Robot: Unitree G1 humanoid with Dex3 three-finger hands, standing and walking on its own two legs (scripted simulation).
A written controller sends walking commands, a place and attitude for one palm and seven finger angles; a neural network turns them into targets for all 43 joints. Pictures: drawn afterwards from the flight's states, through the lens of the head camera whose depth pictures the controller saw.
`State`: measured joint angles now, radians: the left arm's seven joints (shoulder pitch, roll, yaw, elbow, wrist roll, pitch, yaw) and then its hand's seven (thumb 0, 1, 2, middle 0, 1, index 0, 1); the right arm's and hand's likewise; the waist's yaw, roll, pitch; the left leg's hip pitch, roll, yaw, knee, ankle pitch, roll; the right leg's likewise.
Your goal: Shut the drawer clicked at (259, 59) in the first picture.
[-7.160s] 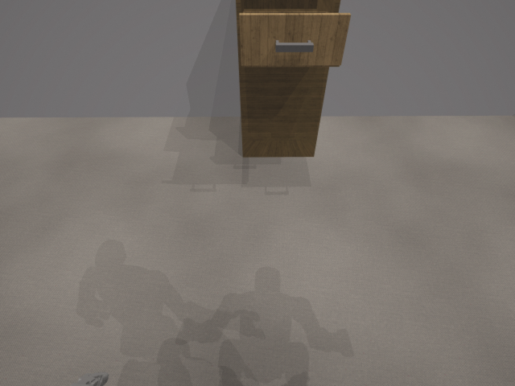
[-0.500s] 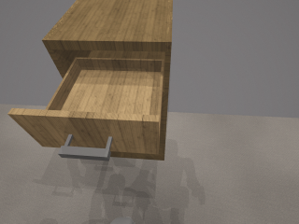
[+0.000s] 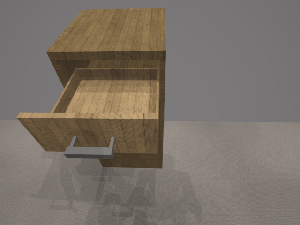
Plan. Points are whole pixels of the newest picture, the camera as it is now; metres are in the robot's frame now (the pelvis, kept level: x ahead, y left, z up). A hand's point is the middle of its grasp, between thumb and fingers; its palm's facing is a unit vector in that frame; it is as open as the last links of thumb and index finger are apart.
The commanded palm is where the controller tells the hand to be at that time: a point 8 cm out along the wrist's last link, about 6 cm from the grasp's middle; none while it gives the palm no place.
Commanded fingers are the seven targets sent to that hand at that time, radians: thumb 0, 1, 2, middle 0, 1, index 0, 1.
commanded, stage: come to a stop and stand still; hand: left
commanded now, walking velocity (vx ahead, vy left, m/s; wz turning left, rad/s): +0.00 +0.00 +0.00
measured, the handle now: (91, 146) +0.32 +0.20 +0.02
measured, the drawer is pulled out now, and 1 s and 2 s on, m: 0.29 0.29 0.29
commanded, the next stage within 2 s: look again from close up in 0.44 s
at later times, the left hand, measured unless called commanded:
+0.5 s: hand out of the picture -0.04 +0.14 -0.17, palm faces +0.05 -0.99 -0.16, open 7.4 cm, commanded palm none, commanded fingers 0.00 0.90 0.90 -0.20 -0.30 -0.20 -0.30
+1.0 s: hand out of the picture +0.05 +0.23 -0.18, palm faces +0.02 -0.97 -0.23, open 7.4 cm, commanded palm none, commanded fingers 0.00 0.90 0.90 -0.20 -0.30 -0.20 -0.30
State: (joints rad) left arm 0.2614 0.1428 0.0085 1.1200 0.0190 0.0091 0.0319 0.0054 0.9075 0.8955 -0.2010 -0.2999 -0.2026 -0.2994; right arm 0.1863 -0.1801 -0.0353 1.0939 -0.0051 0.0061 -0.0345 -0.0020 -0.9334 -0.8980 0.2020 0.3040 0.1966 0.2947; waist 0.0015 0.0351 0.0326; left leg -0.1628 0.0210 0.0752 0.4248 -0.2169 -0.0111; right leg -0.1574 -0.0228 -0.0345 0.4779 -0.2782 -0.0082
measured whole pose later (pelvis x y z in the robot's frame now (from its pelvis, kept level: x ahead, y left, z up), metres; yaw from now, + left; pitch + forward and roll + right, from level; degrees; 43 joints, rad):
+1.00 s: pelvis +0.01 +0.04 -0.01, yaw +0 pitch -1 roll +0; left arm 0.25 0.18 0.00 1.01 0.02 0.00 0.05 0.00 0.91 0.90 -0.20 -0.30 -0.20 -0.30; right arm 0.20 -0.17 -0.02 1.03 -0.02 -0.02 -0.02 0.01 -0.91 -0.90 0.20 0.30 0.19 0.29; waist 0.00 0.00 0.02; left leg -0.24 -0.01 0.08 0.55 -0.30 0.05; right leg -0.20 -0.05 -0.02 0.52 -0.31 0.05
